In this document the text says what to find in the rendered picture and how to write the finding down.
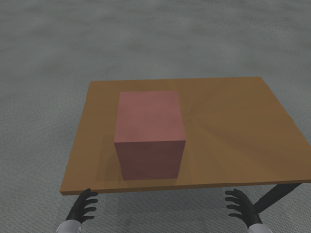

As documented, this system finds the carton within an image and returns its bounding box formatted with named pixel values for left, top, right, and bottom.
left=114, top=90, right=186, bottom=181

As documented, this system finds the right robot forearm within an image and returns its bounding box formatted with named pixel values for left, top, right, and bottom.
left=248, top=223, right=273, bottom=233

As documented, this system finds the robot left hand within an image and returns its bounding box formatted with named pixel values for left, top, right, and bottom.
left=65, top=188, right=98, bottom=224

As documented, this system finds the table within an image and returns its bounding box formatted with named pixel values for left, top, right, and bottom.
left=59, top=76, right=311, bottom=213

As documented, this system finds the robot right hand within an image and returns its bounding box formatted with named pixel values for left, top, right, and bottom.
left=225, top=188, right=263, bottom=229

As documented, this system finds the left robot forearm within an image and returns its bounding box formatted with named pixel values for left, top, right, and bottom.
left=55, top=219, right=82, bottom=233

